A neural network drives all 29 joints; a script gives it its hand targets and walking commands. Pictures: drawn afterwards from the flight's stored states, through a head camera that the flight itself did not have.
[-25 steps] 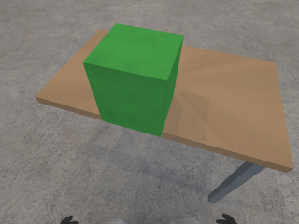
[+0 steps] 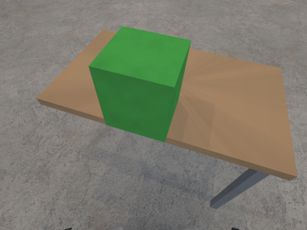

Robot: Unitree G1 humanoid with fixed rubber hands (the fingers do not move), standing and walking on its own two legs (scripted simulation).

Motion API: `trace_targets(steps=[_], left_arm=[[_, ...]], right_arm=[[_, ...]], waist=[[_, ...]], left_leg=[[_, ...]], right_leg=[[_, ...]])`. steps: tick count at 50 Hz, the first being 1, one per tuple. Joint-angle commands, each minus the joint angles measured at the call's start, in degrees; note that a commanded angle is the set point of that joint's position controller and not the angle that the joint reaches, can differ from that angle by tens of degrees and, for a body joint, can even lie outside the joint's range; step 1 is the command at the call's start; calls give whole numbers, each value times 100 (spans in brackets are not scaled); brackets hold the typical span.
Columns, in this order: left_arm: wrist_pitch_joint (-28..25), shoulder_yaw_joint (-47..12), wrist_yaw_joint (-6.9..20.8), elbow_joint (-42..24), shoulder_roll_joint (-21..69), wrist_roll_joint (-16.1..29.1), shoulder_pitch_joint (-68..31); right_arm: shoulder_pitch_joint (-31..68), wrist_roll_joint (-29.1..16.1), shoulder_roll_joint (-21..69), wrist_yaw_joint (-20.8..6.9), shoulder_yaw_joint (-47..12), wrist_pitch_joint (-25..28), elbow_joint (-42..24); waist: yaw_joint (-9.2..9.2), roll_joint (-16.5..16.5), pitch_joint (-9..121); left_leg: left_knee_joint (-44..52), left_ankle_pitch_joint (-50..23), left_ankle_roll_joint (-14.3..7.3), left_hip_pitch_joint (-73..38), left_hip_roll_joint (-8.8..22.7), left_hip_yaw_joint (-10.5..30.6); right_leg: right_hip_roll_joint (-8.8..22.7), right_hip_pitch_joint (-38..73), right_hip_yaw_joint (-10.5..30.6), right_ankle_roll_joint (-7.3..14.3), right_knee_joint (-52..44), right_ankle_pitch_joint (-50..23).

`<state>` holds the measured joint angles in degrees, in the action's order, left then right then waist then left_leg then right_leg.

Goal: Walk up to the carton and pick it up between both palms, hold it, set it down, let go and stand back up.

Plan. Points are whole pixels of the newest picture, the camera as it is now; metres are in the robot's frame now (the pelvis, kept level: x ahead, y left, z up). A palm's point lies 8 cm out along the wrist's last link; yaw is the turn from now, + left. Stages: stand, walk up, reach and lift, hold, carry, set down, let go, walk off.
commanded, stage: walk up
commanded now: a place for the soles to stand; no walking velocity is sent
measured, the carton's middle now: (144, 86) +0.50 +0.02 +0.06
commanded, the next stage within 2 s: none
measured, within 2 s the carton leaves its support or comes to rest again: neither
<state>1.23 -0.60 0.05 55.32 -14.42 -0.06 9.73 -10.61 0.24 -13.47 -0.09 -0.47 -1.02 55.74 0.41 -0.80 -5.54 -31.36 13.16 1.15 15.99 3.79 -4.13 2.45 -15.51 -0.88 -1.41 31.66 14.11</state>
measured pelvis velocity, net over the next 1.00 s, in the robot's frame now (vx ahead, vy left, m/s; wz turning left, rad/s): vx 0.13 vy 0.16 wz -0.35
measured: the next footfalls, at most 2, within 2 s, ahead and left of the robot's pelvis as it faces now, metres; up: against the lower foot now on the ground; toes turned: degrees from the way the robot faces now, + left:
left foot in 0.42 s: +0.20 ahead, +0.28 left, +0.00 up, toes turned -17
right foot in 0.84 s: +0.22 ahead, +0.02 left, +0.00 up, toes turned -19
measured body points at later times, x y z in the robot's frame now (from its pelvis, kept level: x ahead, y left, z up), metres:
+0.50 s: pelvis +0.05 +0.14 -0.02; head +0.05 +0.15 +0.43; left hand +0.08 +0.42 -0.16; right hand +0.09 -0.13 -0.15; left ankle +0.10 +0.27 -0.73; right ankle +0.03 -0.07 -0.68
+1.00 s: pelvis +0.13 +0.16 -0.01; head +0.17 +0.14 +0.43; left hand +0.32 +0.32 -0.15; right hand +0.08 -0.07 -0.17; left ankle +0.13 +0.29 -0.71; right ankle +0.18 +0.03 -0.73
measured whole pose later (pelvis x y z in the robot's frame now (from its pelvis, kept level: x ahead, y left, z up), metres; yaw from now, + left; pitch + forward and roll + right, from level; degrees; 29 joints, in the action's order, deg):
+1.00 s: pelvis +0.13 +0.16 -0.01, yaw -20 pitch -2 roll -1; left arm 0.5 -0.5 -2.0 47.9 -7.6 -0.6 8.6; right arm -16.3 0.7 -12.1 1.2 -1.5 -2.2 51.7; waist 1.9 1.6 -6.6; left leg -51.8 34.7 0.2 17.3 3.5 -3.2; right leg -2.4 -23.2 -0.6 2.3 36.9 12.0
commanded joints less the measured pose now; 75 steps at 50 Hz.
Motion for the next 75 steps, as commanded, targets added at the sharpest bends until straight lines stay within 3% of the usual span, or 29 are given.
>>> trace_targets(steps=[1, 3, 4, 5, 6, 8, 10, 17, 19, 20, 21, 22, 23, 25, 28, 32, 34, 36, 39, 42, 44, 46, 48, 51, 54, 58, 61, 69, 75], left_arm=[[-132, 158, -43, -285, -846, -11, -5], [-152, 176, -36, -248, -833, 14, 110], [-243, 394, -141, -292, -814, -206, 1538], [-194, 553, -241, -139, -1372, -183, 1911], [-185, 668, -337, -232, -1498, -104, 1738], [-313, 735, -488, -467, -1325, -117, 1397], [-410, 767, -452, -697, -1105, -154, 1182], [-386, 990, -324, -1102, -1275, -262, 938], [-333, 942, -278, -1163, -1055, -297, 776], [-280, 850, -258, -1146, -839, -335, 1058], [-216, 721, -212, -1112, -330, -357, 1238], [-185, 556, -293, -1395, 0, -271, 1371], [-167, 599, -311, -1531, -235, -270, 1283], [-244, 696, -156, -1047, -420, -263, 1674], [-266, 666, 46, -647, -230, -233, 2015], [-148, 531, 68, -690, -90, -251, 1278], [-176, 470, 75, -780, -119, -252, 858], [-193, 385, 37, -919, 67, -167, 606], [-263, 313, -1, -1153, 113, -211, 242], [-326, 374, -77, -1006, -319, -216, 895], [-312, 456, -169, -765, -791, -71, 1739], [-178, 461, -298, -939, -671, 30, 1126], [-105, 327, -346, -1087, -471, -66, 231], [16, 245, -208, -896, -373, -51, -88], [37, 185, -71, -754, -144, 3, -148], [-107, 127, -8, -481, -245, -107, -200], [-178, 116, -59, -295, -288, -51, -15], [-106, 99, -56, -123, -494, -17, 54], [-174, 160, -119, -137, -817, -12, 192]], right_arm=[[6, 5, -864, 38, 180, 147, -394], [52, -5, -906, 53, 190, 90, -330], [133, 413, -1435, -108, 424, -23, -506], [410, 511, -1027, -184, 326, -119, -717], [609, 618, -955, -250, 277, -144, -959], [579, 509, -752, -297, 208, -82, -1021], [519, 497, -836, -301, 282, -63, -1095], [-48, 247, -676, -380, 253, -168, -1282], [-1106, 241, -805, -283, 359, -77, -897], [-1826, 257, -955, -226, 455, -81, -599], [-2418, 252, -1374, -189, 478, 3, -622], [-1902, 109, -2018, -124, 542, -36, -806], [-1020, 39, -1968, -47, 517, -45, -1024], [-403, 56, -1493, 22, 418, 46, -1148], [-586, 218, -990, 55, 300, 329, -987], [-990, 185, -565, 152, 134, 428, -760], [-1318, 119, -409, 182, 50, 492, -566], [-1259, 208, -395, 174, 6, 472, -527], [-1078, 232, -882, 156, 97, 359, -578], [-1307, 151, -815, 85, 126, 222, -539], [-1606, 91, -434, 85, 49, 63, -632], [-1106, 113, -514, 142, 59, -86, -810], [-1207, -28, -269, 177, -40, -35, -765], [-1657, 46, -192, 158, 48, 92, -515], [-816, 83, -890, 169, 178, 210, -782], [-499, 33, -809, 136, 114, 304, -757], [-444, 43, -679, 129, 120, 323, -747], [-328, 73, -805, 168, 166, 155, -684], [-317, 56, -891, 146, 167, 110, -614]], waist=[[42, 46, 556], [1, -167, 466], [-257, 367, 636], [-395, -516, 131], [-448, -497, -41], [-287, -411, 104], [-186, -636, 483], [137, -1399, 299], [623, -792, 559], [859, 177, 665], [1069, 1583, 677], [721, 2691, -15], [379, 2246, -695], [-239, 740, -1149], [-249, 738, -325], [-87, 476, -529], [70, 363, -461], [31, 716, -142], [117, 847, 35], [-39, 456, 700], [-308, -729, 1896], [-329, -525, 1387], [15, -928, 691], [270, -396, 786], [-23, 652, 250], [-36, 639, 122], [-63, 543, 592], [29, 339, 339], [51, -96, 716]], left_leg=[[591, -217, -409, -280, 409, 570], [481, 85, -386, -458, 352, 484], [-478, 2322, -116, 451, -92, -21], [-1844, 2497, 29, 1897, -381, -93], [-2422, 2062, 35, 2626, -4, 489], [-2404, 1152, 67, 2763, 474, 877], [-2471, 1004, 285, 2310, 431, 791], [-1290, 933, 386, 362, 294, 365], [-393, 424, 280, -1331, -51, -82], [-395, 912, 267, -1987, -431, -392], [945, 2674, 442, -1785, 556, 1064], [2413, 4459, 75, -570, 1747, 3522], [3063, 5458, -203, 315, 2066, 4263], [2552, 4016, -41, 289, 1723, 2794], [2051, 2209, -405, -230, 1309, 1643], [1896, 979, -613, -619, 1434, 1029], [1664, -772, -781, -906, 1538, 781], [963, -2417, -789, -1056, 1338, 92], [285, -3527, -796, -778, 1401, -33], [-800, -2389, -335, -120, 950, -482], [-2792, 1899, 2, 627, -92, -227], [-3049, 2895, -48, 758, 43, 400], [-1912, 2333, -137, 406, 148, 560], [377, 379, -148, -823, -225, 103], [1446, 306, -691, 160, 1114, 1582], [1397, -667, -361, -107, 802, 954], [916, -1677, -458, -819, 648, 558], [1107, 106, -670, -556, 706, 542], [642, 19, -575, -716, 514, 140]], right_leg=[[428, -162, 661, 438, -765, 1], [451, -450, 817, 478, -1039, 323], [830, 187, 2235, 860, -1487, 2820], [1566, 622, 3589, 1170, -2120, 4232], [2046, 766, 4081, 1404, -2261, 4293], [1820, 1019, 3356, 1287, -1800, 2576], [1493, 952, 2859, 1103, -1770, 2202], [992, -958, 1844, 797, -1500, 2555], [557, -1927, 1298, 679, -354, 2931], [91, -2331, 1019, 574, 595, 3461], [-685, -2558, 431, 412, 2787, 3199], [-765, -3322, 770, 197, 3604, 3147], [-219, -3283, 1073, 216, 4153, 2296], [-78, -2993, 840, 169, 3799, 1137], [-98, -2161, 702, 63, 3341, 473], [-177, -2174, 829, 95, 2489, -100], [-157, -1977, 730, 138, 1813, -66], [-222, -1592, 329, 175, 1269, -219], [-311, -753, -290, 308, 590, -488], [64, 974, 488, 682, 215, -3158], [1531, 2117, 2785, 1833, -64, -4577], [1652, 913, 3006, 2074, -866, -1705], [1203, -15, 2053, 1644, -1113, -1088], [605, -503, 1414, 1015, -863, -387], [-183, -152, 672, 328, -153, -246], [-25, 230, 757, 385, -358, -951], [38, 154, 836, 408, -238, -1635], [-68, -210, 878, 421, -238, -913], [75, -91, 1176, 576, -238, -1987]])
